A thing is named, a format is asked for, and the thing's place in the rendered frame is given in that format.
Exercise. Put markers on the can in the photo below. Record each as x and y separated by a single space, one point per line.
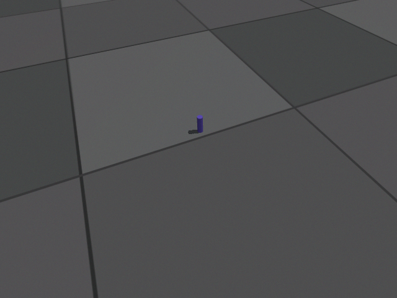
199 123

